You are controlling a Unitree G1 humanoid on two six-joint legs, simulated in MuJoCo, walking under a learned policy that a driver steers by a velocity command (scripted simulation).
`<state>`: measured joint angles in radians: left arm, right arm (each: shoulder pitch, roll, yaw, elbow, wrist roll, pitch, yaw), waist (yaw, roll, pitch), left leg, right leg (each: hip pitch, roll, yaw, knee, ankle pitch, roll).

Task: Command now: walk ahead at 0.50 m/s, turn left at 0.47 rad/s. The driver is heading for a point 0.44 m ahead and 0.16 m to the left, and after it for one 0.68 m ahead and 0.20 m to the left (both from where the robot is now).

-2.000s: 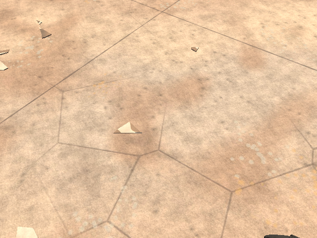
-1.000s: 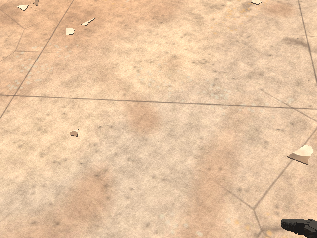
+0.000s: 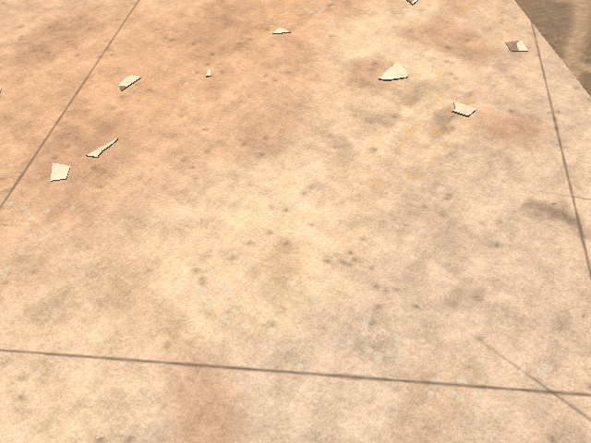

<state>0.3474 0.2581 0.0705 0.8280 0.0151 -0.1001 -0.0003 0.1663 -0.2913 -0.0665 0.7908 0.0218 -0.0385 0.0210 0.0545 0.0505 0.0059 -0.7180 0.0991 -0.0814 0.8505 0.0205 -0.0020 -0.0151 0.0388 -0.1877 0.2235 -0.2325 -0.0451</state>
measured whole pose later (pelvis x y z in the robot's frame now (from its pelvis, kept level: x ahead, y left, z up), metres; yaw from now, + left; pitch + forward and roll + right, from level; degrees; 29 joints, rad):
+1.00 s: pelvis +0.40 +0.07 -0.01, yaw +32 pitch +1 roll -1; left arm 0.14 0.27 0.05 0.74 0.00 0.00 0.01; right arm 0.18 -0.29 -0.06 0.65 0.00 0.06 -0.02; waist 0.03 0.01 0.06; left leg -0.38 0.03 -0.03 0.73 -0.36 -0.04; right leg -0.34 -0.02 -0.08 0.45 -0.13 -0.03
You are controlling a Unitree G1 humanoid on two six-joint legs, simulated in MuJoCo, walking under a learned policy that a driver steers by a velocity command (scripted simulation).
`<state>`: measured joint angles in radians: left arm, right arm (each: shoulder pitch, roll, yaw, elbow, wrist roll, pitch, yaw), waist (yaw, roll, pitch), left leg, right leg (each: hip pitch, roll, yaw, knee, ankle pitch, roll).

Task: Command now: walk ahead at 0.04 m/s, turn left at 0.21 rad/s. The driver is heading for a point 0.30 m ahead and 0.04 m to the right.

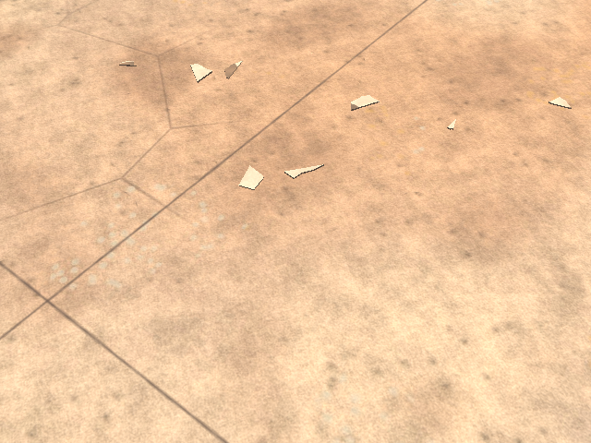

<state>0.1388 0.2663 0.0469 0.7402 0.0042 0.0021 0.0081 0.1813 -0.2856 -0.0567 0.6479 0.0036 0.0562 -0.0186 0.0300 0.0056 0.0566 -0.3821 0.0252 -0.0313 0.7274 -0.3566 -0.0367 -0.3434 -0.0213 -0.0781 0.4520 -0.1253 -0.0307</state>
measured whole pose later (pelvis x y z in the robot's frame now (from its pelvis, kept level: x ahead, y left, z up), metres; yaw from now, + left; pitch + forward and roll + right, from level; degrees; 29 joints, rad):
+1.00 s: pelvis +0.04 +0.02 +0.00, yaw +1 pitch -2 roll +0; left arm 0.16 0.23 0.04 1.09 0.00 0.01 0.04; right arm 0.25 -0.22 -0.03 0.92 -0.01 0.00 -0.03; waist 0.02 0.00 0.03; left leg -0.16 -0.02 -0.01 0.48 -0.30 0.02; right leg -0.22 -0.04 0.00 0.48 -0.23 0.03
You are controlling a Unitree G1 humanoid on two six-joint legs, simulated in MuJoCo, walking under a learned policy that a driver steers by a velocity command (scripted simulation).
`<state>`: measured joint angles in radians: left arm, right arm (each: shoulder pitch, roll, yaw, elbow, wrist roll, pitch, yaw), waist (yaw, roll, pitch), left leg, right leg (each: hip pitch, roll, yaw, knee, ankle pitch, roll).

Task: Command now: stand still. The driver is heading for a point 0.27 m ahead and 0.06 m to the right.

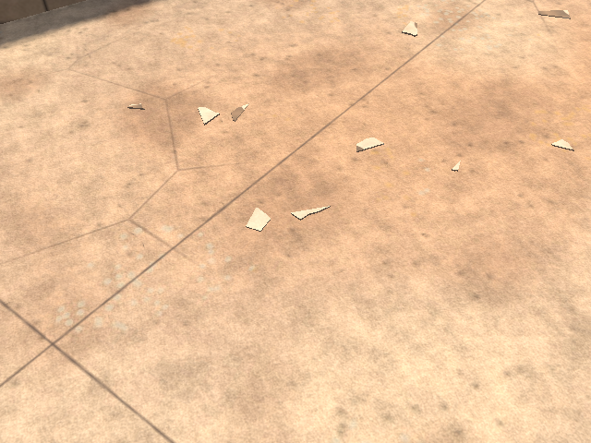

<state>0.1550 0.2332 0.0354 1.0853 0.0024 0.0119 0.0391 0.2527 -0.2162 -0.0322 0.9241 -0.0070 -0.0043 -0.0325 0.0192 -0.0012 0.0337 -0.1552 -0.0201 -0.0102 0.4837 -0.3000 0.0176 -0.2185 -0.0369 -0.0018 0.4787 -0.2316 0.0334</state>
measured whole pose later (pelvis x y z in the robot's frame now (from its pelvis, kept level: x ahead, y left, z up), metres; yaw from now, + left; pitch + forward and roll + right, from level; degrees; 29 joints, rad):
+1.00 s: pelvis +0.05 -0.04 -0.01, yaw +0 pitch +0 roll +1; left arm 0.27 0.21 0.04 1.09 -0.02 -0.07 0.01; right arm 0.38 -0.24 -0.04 1.07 0.02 -0.03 -0.03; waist -0.01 0.03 0.00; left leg -0.15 0.02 -0.02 0.56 -0.40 -0.01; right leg -0.28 -0.01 -0.06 0.57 -0.30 -0.05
